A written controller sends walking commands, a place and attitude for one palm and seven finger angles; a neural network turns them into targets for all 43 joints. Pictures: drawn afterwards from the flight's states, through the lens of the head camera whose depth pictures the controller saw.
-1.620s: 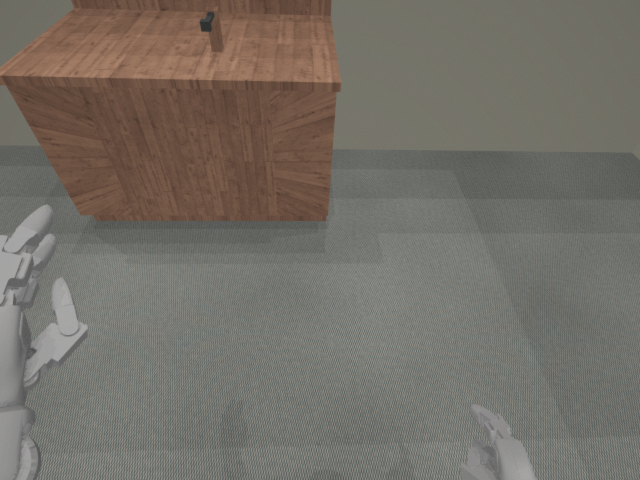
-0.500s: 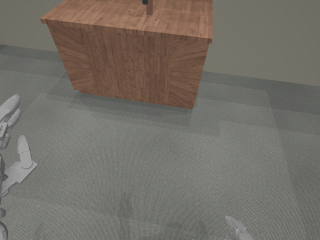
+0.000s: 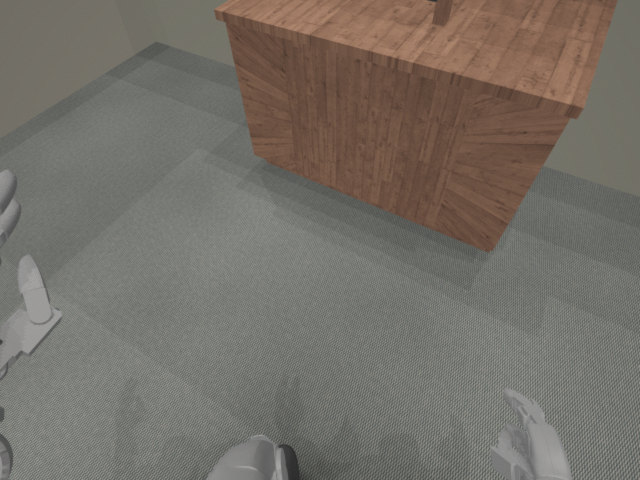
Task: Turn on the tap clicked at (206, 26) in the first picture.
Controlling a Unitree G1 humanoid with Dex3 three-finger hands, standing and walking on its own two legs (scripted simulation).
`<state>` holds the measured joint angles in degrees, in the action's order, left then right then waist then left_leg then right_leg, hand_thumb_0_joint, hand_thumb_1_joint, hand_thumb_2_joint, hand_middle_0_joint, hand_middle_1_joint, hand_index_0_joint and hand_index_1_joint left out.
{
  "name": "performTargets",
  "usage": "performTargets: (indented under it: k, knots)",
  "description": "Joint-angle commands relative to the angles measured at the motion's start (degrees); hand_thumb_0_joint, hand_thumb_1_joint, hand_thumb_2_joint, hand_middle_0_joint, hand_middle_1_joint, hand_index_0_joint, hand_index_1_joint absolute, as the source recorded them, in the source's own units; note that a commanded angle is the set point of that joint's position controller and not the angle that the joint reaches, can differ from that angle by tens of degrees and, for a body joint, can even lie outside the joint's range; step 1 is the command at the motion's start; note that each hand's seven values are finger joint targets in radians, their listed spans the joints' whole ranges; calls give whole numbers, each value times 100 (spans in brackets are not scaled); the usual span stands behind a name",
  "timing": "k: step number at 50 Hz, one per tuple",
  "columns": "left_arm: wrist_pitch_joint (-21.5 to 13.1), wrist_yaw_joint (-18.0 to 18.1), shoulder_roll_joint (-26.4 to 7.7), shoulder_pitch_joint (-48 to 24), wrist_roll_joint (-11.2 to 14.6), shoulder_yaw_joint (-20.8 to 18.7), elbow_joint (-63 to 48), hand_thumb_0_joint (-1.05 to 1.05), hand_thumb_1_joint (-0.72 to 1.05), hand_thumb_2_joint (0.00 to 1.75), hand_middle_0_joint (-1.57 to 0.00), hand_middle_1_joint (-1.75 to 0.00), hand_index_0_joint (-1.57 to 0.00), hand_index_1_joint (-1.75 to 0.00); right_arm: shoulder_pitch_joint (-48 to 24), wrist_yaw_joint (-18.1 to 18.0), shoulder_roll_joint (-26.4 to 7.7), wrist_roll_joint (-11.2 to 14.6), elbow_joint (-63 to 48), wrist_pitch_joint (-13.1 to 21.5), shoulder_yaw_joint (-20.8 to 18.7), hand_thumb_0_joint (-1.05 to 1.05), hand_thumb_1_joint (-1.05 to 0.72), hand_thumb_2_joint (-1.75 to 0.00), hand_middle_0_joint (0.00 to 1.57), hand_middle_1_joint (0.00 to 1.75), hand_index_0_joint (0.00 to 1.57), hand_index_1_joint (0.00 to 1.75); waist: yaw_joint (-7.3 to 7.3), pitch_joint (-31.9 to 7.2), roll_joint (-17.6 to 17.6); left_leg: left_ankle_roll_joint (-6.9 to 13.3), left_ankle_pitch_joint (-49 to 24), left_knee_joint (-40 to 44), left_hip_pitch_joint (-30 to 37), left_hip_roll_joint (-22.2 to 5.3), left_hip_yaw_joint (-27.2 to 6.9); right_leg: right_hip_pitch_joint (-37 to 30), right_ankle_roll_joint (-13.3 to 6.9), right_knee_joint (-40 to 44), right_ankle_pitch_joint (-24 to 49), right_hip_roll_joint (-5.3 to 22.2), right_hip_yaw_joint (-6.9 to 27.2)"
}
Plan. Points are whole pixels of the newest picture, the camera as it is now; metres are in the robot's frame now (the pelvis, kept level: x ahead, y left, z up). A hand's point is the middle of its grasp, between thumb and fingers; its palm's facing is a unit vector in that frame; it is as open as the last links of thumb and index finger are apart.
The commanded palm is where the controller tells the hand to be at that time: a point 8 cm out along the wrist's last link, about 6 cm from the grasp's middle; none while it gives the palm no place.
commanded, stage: walk to a spot facing it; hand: left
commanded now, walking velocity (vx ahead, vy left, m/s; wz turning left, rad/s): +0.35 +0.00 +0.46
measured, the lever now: out of the picture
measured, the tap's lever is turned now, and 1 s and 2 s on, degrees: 0 0 0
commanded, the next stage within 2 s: none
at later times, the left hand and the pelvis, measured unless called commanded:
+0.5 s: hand (126, 230) +0.31 +0.21 +0.18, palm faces +0.67 -0.63 -0.40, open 7.5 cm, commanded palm +0.24 +0.24 +0.18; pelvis +0.16 -0.08 -0.01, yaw +16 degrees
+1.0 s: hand (79, 177) +0.37 +0.28 +0.19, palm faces +0.74 -0.55 -0.39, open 7.5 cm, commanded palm +0.28 +0.29 +0.18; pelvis +0.28 -0.04 -0.01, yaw +30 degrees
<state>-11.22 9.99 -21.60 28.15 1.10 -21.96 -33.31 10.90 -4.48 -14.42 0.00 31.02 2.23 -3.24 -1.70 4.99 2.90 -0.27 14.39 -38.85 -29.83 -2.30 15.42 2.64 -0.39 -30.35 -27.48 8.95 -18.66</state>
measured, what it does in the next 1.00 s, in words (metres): walks ahead, turning left: left foot, then right foot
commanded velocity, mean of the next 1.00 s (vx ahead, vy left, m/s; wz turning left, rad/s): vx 0.31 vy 0.00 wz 0.56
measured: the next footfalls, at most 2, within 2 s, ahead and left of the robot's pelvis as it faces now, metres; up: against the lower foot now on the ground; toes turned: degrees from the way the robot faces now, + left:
left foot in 0.06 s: +0.14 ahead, +0.10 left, +0.00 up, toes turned +12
right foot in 0.44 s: +0.26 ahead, -0.19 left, +0.00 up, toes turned +2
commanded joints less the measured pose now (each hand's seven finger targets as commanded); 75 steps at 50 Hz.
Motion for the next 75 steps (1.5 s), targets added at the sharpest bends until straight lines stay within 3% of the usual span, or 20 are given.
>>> performTargets:
  k: [1,3,4,11,19,21,22,23,29,40,41,42,44,49,60,62,63,64,70,75]
  knots:
    - [-383,174,-1131,-391,91,-798,-1188,0,90,90,-20,-30,-20,-30,-153,-30,-143,54,-898,276,-56,0,-90,-90,20,30,20,30,426,-2131,103,554,-1143,1160,3585,284,-207,1174,229,-3171,5092,638,310]
    - [-438,135,-1284,-707,164,-875,-1470,0,90,90,-20,-30,-20,-30,-232,75,-292,70,-967,331,21,0,-90,-90,20,30,20,30,288,-2360,-1481,2101,-4052,1329,4622,-2472,-4772,3546,350,-5696,-1171,-658,1483]
    - [-374,46,-1436,-1004,63,-823,-1024,0,90,90,-20,-30,-20,-30,-231,148,-370,84,-881,389,26,0,-90,-90,20,30,20,30,450,-1593,-617,2044,-3569,1669,4018,-2501,-5109,4021,252,-5938,-1048,-571,1922]
    - [-463,-142,-1007,26,158,-903,-1470,0,90,90,-20,-30,-20,-30,-423,178,-230,109,-509,452,24,0,-90,-90,20,30,20,30,62,-906,-1634,1138,-173,2337,946,-1176,-2120,2715,421,-3375,786,-15,1448]
    - [-362,-134,-455,-914,-30,-302,-479,0,90,90,-20,-30,-20,-30,-278,-28,-249,77,-333,703,55,0,-90,-90,20,30,20,30,23,-739,-1417,735,1449,1438,692,-841,-1669,868,597,-377,939,-701,540]
    - [-235,-97,-639,-1179,-152,-281,-228,0,90,90,-20,-30,-20,-30,-227,-62,-38,103,-305,659,136,0,-90,-90,20,30,20,30,-16,-896,313,378,1785,-918,-302,-169,-1248,-99,171,1080,27,418,2072]
    - [-113,-23,-1037,-1248,-145,-504,-79,0,90,90,-20,-30,-20,-30,-411,-79,-45,55,-324,647,102,0,-90,-90,20,30,20,30,-141,-897,2188,118,2330,-3041,-1543,336,-1128,-583,-542,1640,393,1991,4503]
    - [-124,4,-1110,-1524,-94,-439,-256,0,90,90,-20,-30,-20,-30,-631,-100,-290,-23,-279,686,79,0,-90,-90,20,30,20,30,-84,-763,1440,20,1840,-3944,-1686,34,-1812,-305,-784,1799,741,2452,4661]
    - [-354,-51,-1196,-767,-55,-716,-1002,0,90,90,-20,-30,-20,-30,-711,2,-229,1,-317,287,43,0,-90,-90,20,30,20,30,130,-680,744,-236,758,-3358,-1022,-441,-1422,140,-485,1268,2459,1461,1568]
    - [-181,207,-828,-299,154,-634,-1079,0,90,90,-20,-30,-20,-30,-25,11,-207,14,-841,180,-116,0,-90,-90,20,30,20,30,339,-1540,479,-7,-19,980,1708,406,145,277,-133,-1467,4474,1046,249]
    - [-277,196,-835,-537,144,-569,-1333,0,90,90,-20,-30,-20,-30,-57,-17,-354,34,-870,196,-179,0,-90,-90,20,30,20,30,486,-1829,-578,275,-552,1219,2983,37,-648,1346,133,-2933,3506,762,266]
    - [-416,172,-816,-555,165,-566,-1607,0,90,90,-20,-30,-20,-30,-226,3,-493,8,-921,234,-183,0,-90,-90,20,30,20,30,358,-1832,-2480,1135,-2876,1413,3791,-1594,-3271,3031,502,-4528,-346,-226,542]
    - [-510,57,-1343,-927,-58,-741,-1367,0,90,90,-20,-30,-20,-30,-270,195,-410,72,-810,427,-54,0,-90,-90,20,30,20,30,343,-1513,-1524,1757,-3526,1563,3773,-2343,-4936,4150,301,-5493,-978,-273,1707]
    - [-437,-38,-1323,-359,132,-970,-2348,0,90,90,-20,-30,-20,-30,-398,215,-309,154,-615,491,-76,0,-90,-90,20,30,20,30,158,-1211,-1819,1158,-1016,1981,2114,-1295,-2859,3678,487,-4225,403,-82,1614]
    - [-65,-171,-470,-579,103,-340,15,0,90,90,-20,-30,-20,-30,-318,-17,-278,98,-311,557,73,0,-90,-90,20,30,20,30,32,-770,-1051,840,460,1608,1101,-983,-2427,1150,591,-95,678,-748,810]
    - [69,-150,-526,-941,-36,-150,103,0,90,90,-20,-30,-20,-30,-308,-34,-100,123,-301,515,182,0,-90,-90,20,30,20,30,1,-934,435,447,1326,-335,-17,-268,-1875,-175,228,1329,486,270,1974]
    - [152,-89,-957,-1118,-57,-317,124,0,90,90,-20,-30,-20,-30,-399,-55,-65,84,-335,506,161,0,-90,-90,20,30,20,30,-47,-998,2171,49,2349,-2573,-1242,436,-1269,-641,-455,1690,698,1937,4265]
    - [172,-34,-971,-1453,27,-276,40,0,90,90,-20,-30,-20,-30,-672,-54,-329,6,-310,562,112,0,-90,-90,20,30,20,30,-129,-868,1474,-55,2109,-3660,-1371,315,-1802,-212,-725,1782,1205,2437,4546]
    - [-231,34,-1418,-939,-13,-700,-1433,0,90,90,-20,-30,-20,-30,-919,-84,-226,-49,-378,344,108,0,-90,-90,20,30,20,30,116,-685,408,-350,904,-3250,-489,-282,-1398,500,-460,1064,3762,1397,1395]
    - [-157,146,-1217,74,225,-1023,-1281,0,90,90,-20,-30,-20,-30,-606,-93,-95,-17,-755,185,44,0,-90,-90,20,30,20,30,6,-1199,612,-322,708,-939,266,-208,-582,27,-434,558,4936,1302,814]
